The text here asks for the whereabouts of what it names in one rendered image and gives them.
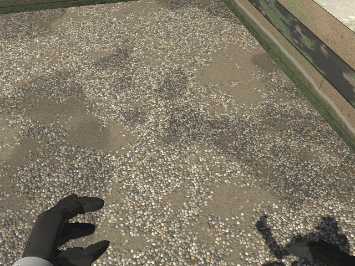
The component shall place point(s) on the left robot hand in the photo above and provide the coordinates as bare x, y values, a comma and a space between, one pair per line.
52, 230

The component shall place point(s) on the right robot hand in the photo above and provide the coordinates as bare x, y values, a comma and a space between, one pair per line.
326, 253

